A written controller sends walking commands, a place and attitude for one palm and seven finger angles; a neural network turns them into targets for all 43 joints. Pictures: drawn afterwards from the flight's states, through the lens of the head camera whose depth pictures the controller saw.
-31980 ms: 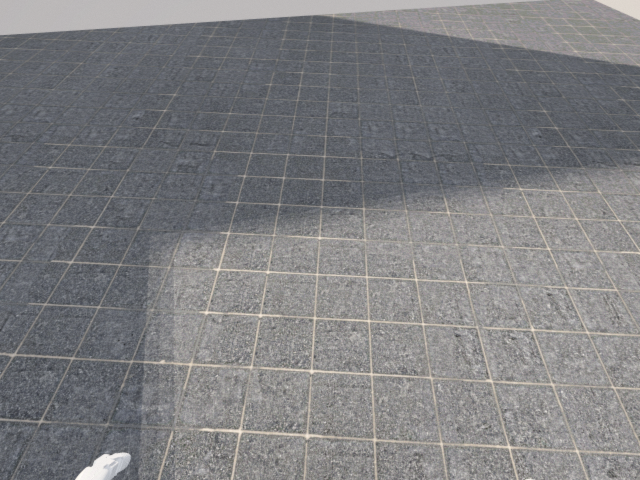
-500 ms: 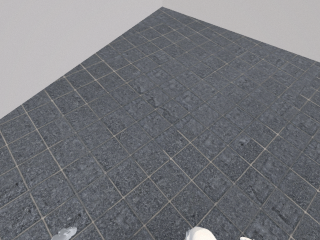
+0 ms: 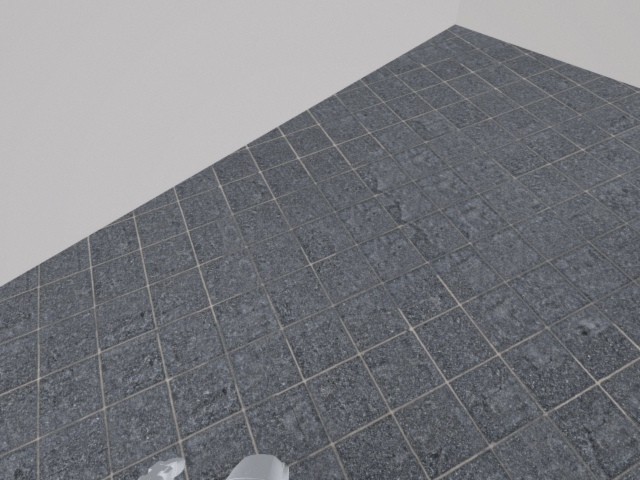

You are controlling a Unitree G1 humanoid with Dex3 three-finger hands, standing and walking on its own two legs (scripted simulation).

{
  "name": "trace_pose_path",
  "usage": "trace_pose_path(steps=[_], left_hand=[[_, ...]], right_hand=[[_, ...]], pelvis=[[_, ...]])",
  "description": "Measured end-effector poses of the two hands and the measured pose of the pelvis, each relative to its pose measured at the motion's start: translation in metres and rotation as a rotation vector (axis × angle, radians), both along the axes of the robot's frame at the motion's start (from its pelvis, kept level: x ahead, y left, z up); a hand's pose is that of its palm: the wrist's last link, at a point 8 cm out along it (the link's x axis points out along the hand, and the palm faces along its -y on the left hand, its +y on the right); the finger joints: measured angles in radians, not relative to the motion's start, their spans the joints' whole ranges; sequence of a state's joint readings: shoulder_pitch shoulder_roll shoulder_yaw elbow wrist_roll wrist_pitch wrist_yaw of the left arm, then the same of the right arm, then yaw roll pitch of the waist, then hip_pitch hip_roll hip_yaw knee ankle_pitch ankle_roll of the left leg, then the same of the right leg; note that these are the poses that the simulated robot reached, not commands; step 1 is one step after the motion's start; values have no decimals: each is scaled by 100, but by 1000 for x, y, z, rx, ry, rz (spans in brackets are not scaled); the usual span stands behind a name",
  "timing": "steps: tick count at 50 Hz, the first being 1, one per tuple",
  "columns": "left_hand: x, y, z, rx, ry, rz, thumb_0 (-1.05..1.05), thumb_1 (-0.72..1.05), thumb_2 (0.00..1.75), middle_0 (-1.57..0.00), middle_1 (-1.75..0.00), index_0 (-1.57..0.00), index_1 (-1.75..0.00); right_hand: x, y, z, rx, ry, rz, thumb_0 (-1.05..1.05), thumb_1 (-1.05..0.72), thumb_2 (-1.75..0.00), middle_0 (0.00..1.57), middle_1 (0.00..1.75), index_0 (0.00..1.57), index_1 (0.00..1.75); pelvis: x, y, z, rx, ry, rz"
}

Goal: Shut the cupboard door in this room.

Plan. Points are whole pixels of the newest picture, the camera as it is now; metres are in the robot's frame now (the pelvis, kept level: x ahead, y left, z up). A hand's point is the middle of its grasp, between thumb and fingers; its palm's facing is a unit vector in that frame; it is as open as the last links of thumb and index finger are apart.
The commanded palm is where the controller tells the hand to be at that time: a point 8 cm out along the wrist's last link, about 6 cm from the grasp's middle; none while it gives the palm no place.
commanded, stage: walk to a spot facing it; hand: left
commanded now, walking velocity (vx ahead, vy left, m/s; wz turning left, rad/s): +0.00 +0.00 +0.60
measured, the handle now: out of the picture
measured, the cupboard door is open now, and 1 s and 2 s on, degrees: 77 77 77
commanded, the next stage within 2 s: none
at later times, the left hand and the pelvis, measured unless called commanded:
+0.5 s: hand out of the picture +0.00 +0.30 -0.17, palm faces +0.31 -0.92 -0.25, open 7.4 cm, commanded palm none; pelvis -0.02 +0.06 +0.00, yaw +17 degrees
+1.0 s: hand out of the picture -0.02 +0.22 -0.13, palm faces +0.55 -0.78 -0.29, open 7.4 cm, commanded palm none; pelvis +0.02 +0.01 +0.01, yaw +36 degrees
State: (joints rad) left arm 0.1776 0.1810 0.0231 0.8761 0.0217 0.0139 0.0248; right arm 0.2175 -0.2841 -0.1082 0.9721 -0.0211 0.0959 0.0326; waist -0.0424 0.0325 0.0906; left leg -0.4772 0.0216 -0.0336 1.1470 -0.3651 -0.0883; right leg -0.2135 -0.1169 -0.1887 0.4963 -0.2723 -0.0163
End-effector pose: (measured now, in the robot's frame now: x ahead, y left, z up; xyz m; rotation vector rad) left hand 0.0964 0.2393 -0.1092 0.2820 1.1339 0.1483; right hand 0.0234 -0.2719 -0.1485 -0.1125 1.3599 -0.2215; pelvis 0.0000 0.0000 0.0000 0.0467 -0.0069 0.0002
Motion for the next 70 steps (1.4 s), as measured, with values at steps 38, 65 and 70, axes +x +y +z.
trace_pose_path(steps=[38,65,70], left_hand=[[-71,73,-6,-1,-96,410,1,91,90,-20,-30,-20,-29],[-277,-70,-22,-239,376,1042,1,90,90,-20,-30,-20,-29],[-289,-52,-41,-342,458,1107,1,90,90,-20,-30,-20,-29]], right_hand=[[88,77,-1,-6,-2,446,0,-91,-90,20,30,20,30],[306,283,9,60,-146,1051,1,-92,-90,19,29,19,30],[336,393,8,117,-320,1150,1,-91,-90,19,29,19,30]], pelvis=[[-8,26,-8,-45,23,445],[59,86,-9,-51,16,840],[65,141,-29,-53,6,887]])
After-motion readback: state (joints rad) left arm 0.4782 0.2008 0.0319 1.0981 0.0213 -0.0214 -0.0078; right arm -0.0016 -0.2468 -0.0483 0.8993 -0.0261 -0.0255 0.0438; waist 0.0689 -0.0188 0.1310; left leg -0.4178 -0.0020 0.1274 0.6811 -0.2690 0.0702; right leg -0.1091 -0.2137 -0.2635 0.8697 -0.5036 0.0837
